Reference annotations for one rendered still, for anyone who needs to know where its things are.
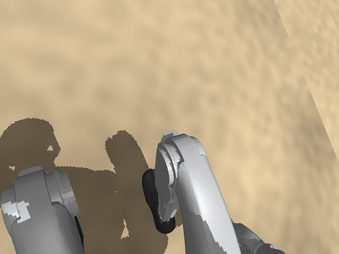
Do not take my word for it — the right robot foot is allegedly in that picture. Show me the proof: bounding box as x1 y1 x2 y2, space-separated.
142 169 175 234

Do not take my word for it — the left robot foot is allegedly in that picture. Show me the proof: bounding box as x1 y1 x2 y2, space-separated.
75 216 84 248

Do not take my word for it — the right robot hand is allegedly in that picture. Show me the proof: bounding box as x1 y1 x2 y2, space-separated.
231 219 265 254

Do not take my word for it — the right robot arm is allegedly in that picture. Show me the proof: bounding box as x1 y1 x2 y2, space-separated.
255 243 285 254

